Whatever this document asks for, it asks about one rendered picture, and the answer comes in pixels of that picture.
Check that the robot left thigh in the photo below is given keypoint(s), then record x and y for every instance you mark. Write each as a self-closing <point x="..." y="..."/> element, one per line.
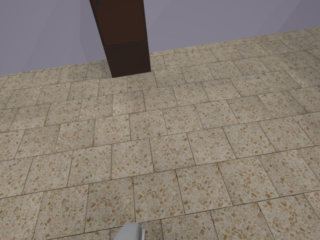
<point x="131" y="231"/>

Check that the cupboard door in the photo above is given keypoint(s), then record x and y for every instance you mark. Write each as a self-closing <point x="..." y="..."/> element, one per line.
<point x="120" y="21"/>

